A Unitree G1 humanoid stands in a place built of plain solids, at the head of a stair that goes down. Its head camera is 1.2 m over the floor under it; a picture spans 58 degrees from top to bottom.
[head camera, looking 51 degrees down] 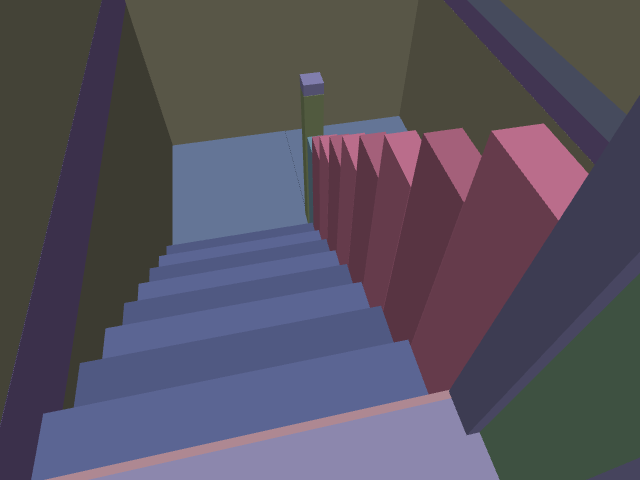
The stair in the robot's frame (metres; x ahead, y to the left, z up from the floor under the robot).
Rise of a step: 0.19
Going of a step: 0.25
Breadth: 1.20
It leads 12 degrees to the left of straight ahead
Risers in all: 9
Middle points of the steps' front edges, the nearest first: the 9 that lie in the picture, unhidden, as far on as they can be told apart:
0.31 0.23 0.00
0.56 0.28 -0.19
0.80 0.33 -0.38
1.05 0.38 -0.57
1.30 0.44 -0.77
1.54 0.49 -0.96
1.79 0.54 -1.15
2.03 0.60 -1.34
2.28 0.65 -1.53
